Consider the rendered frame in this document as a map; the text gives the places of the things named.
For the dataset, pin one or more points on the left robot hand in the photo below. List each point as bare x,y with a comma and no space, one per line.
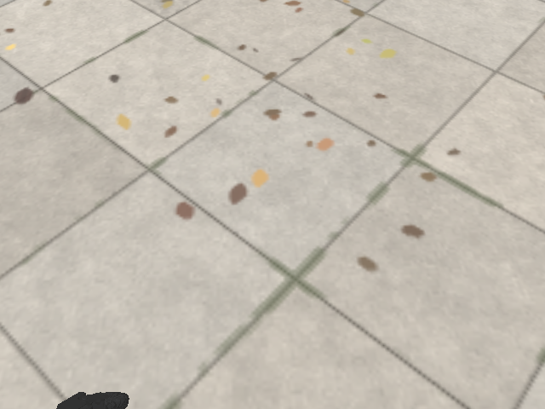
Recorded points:
107,400

